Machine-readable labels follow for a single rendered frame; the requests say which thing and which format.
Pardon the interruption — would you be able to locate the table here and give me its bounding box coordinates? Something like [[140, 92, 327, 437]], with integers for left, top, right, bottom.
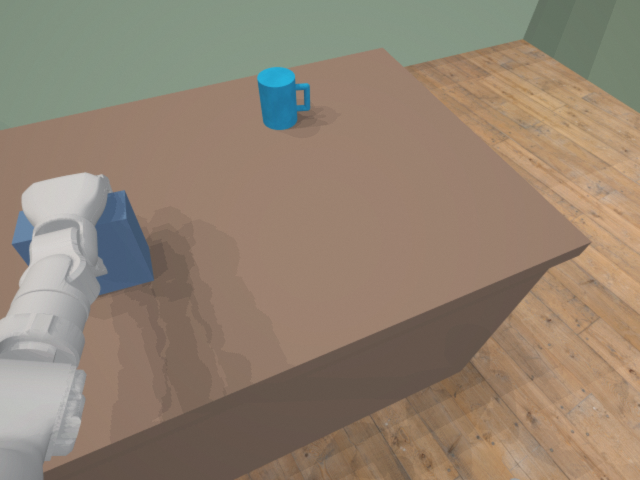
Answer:
[[0, 48, 591, 480]]

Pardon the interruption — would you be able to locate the left robot upper arm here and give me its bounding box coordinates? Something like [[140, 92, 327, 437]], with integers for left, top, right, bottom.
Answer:
[[0, 359, 87, 480]]

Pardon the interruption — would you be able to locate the sponge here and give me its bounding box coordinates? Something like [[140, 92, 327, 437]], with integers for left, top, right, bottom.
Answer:
[[12, 190, 154, 295]]

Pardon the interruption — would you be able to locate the left robot forearm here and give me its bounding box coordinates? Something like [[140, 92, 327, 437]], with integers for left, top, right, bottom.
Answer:
[[0, 214, 100, 369]]

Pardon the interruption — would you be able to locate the robot left hand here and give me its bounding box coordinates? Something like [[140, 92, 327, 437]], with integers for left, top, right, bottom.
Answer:
[[21, 172, 113, 277]]

